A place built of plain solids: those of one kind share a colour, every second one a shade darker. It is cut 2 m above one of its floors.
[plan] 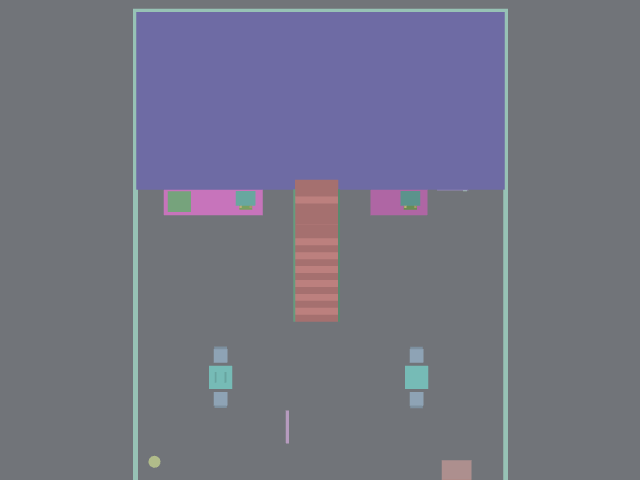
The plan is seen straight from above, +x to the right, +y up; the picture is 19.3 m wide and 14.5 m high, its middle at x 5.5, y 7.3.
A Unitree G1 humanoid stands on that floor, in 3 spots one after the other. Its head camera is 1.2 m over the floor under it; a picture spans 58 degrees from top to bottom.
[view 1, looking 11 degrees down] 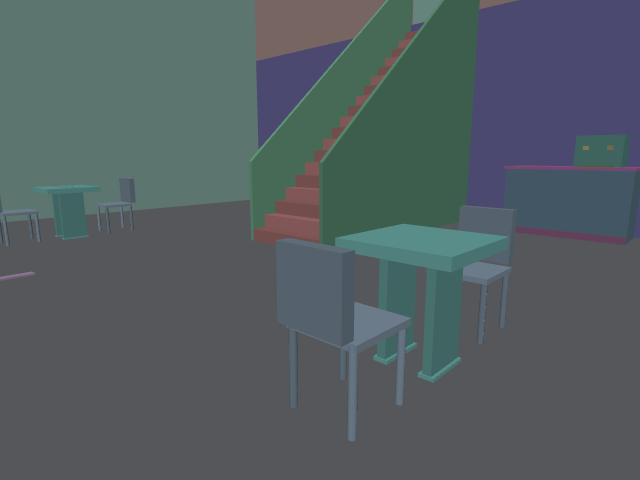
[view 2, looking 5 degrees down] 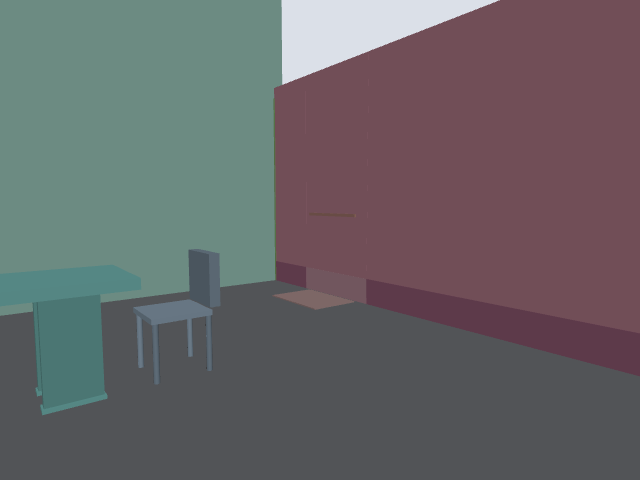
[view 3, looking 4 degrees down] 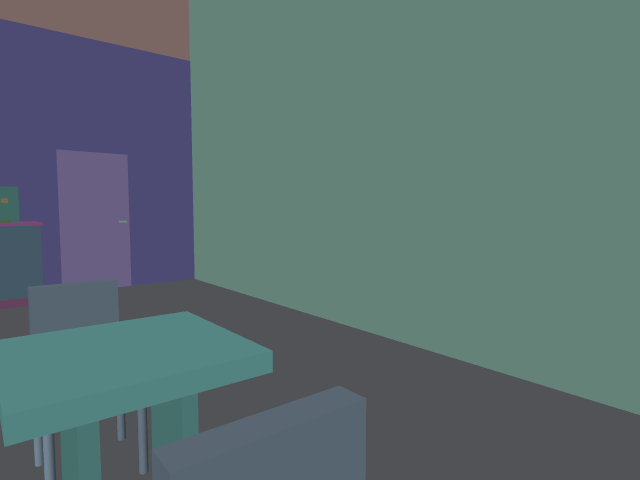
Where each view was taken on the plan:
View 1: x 9.63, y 1.00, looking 133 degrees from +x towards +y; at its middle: stair_guard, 5.33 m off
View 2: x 5.40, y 3.53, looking -38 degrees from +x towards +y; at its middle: window_wall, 5.76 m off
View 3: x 8.03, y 1.65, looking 51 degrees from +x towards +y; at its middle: wall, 4.78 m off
